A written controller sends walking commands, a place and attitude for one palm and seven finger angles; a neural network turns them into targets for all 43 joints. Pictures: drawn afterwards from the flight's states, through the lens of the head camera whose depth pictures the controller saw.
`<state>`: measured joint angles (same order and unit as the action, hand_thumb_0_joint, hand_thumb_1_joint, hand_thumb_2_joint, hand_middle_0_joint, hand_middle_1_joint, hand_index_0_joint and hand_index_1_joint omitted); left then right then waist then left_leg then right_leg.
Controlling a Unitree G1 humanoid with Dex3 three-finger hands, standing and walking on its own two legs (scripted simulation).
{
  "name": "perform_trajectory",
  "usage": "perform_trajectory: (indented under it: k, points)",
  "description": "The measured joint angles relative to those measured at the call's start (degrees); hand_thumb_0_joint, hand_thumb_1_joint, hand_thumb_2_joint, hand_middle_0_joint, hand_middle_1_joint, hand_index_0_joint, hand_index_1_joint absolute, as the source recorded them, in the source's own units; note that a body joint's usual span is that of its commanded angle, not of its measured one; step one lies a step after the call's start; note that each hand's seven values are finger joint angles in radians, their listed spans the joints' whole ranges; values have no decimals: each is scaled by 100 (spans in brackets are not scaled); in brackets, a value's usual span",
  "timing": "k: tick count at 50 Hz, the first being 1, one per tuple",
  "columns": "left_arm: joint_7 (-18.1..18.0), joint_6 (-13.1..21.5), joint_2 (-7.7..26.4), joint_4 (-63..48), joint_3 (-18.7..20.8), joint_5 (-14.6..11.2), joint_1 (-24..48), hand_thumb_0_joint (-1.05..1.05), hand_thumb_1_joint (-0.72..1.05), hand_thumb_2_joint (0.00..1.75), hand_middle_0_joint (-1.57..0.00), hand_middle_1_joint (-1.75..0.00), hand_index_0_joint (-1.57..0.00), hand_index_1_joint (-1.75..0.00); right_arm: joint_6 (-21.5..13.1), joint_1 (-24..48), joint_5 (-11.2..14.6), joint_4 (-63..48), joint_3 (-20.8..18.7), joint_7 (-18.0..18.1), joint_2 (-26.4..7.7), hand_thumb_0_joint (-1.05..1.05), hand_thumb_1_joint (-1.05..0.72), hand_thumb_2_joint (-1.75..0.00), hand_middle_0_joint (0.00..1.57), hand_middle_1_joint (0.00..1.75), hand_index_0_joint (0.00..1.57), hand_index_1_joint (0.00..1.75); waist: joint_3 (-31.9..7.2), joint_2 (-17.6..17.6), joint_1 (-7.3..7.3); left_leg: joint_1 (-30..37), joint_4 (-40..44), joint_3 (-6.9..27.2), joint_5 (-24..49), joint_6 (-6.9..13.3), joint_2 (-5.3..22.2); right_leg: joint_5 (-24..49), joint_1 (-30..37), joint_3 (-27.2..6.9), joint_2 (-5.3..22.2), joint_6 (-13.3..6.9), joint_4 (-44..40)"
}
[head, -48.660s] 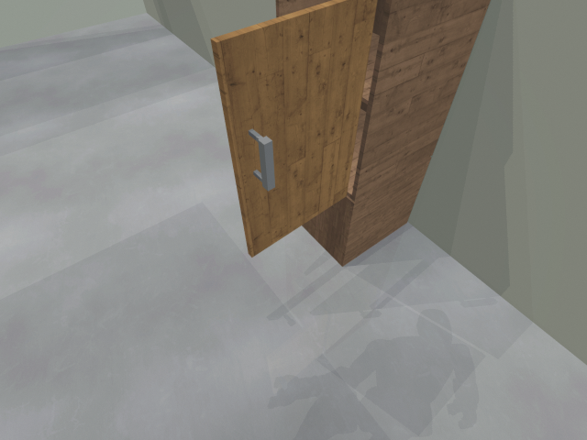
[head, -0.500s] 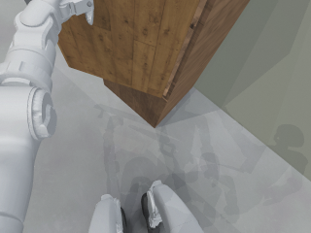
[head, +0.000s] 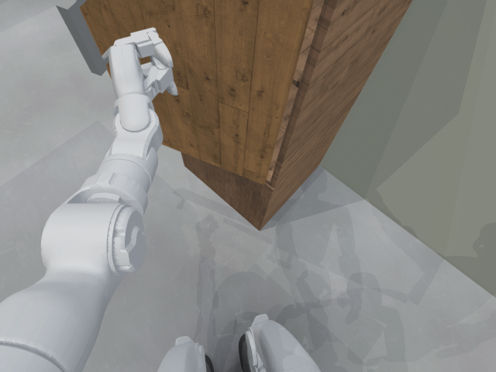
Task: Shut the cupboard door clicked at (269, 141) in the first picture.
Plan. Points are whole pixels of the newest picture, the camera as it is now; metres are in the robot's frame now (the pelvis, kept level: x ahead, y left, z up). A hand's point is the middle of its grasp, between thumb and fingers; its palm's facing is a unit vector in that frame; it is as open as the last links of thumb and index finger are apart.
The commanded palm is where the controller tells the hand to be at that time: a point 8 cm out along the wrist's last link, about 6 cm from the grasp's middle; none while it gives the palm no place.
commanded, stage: pull the fist back off the door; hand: left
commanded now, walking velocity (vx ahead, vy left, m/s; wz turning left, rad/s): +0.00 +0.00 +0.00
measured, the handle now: (92, 33) +0.67 +0.15 +0.08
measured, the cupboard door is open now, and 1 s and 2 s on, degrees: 19 19 19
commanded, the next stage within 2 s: draw the hand back to the body in 0.36 s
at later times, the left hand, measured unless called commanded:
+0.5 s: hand (169, 104) +0.50 +0.03 +0.10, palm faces +0.06 -1.00 -0.04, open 3.1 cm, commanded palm +0.46 +0.09 +0.09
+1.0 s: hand (72, 170) +0.37 +0.13 +0.16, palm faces +0.04 -1.00 -0.02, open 3.1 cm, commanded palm +0.32 +0.19 +0.16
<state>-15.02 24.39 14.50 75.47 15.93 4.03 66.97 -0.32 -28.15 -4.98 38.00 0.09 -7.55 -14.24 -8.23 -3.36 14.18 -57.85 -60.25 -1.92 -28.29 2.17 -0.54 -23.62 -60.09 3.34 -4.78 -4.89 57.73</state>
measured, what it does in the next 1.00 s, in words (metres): rises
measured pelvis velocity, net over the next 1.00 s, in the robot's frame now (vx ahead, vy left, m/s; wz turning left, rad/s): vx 0.00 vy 0.01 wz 0.00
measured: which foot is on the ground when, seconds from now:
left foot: down 0.00-1.00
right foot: down 0.00-1.00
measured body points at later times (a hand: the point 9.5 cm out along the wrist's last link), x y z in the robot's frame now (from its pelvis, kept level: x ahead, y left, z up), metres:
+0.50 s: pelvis -0.01 +0.00 +0.01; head +0.10 -0.01 +0.44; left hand +0.49 +0.09 +0.10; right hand +0.03 -0.26 -0.12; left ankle -0.01 +0.10 -0.66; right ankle +0.02 -0.07 -0.66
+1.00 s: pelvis +0.00 +0.01 +0.05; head +0.03 +0.00 +0.50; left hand +0.36 +0.18 +0.16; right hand +0.13 -0.24 -0.05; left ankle -0.01 +0.10 -0.66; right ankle +0.02 -0.07 -0.66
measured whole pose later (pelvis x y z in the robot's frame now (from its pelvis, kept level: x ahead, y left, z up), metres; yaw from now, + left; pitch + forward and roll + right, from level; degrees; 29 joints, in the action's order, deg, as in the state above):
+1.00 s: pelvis +0.00 +0.01 +0.05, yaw +0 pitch +7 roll +0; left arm -2.4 14.4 8.6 24.3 3.2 -8.3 16.6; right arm 0.3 -16.1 2.6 32.9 0.1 -0.4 -15.0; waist -4.9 -1.9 2.0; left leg -26.5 -41.7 -2.3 -22.1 2.9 -1.9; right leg -18.3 -29.1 1.4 -4.1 -3.8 40.6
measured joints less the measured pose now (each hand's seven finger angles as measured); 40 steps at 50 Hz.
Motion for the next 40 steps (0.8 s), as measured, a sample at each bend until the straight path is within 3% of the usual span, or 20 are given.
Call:
perform_trajectory:
  k: [10, 16, 28, 33, 40]
  points:
    - [89, 227, -474, -701, -409, -264, -961, 1, 90, 90, -130, -150, -130, -150, 87, 322, 108, -49, -176, 73, -113, 0, -90, -90, 20, 30, 20, 30, 56, 141, -315, 375, 173, 21, 66, -33, -45, 8, 356, 6, 39, -28, -96]
    - [60, 424, -757, -1051, -762, -292, -1402, 1, 90, 90, -130, -150, -130, -150, 94, 620, 151, -34, -206, 128, -76, 0, -90, -90, 19, 30, 20, 30, 45, 166, -494, 557, 216, 34, 87, -36, -79, -1, 534, 15, 71, -25, -107]
    - [45, 397, -649, -718, -573, -248, -1078, 1, 90, 90, -130, -150, -131, -150, 64, 908, 170, -116, -52, 199, 76, 0, -90, -90, 20, 30, 20, 30, 1, 174, -430, 530, 173, -11, 135, -11, -103, 44, 490, -20, 100, -6, -40]
    - [333, 188, -676, -1798, -559, -458, -2120, 1, 90, 90, -130, -150, -130, -150, 261, 614, 298, -248, -72, 212, 71, 1, -90, -90, 20, 30, 20, 30, 35, 117, -675, 1070, 536, -179, 191, 15, -65, 128, 944, -216, 37, 29, -322]
    - [659, -264, -763, -3504, -982, -894, -3753, 1, 90, 90, -130, -150, -130, -150, 280, 498, 530, -307, -18, 429, 56, 1, -90, -90, 20, 30, 20, 30, 255, 96, -956, 2145, 1274, -117, 435, 27, -71, 361, 2062, -219, 21, 61, -1101]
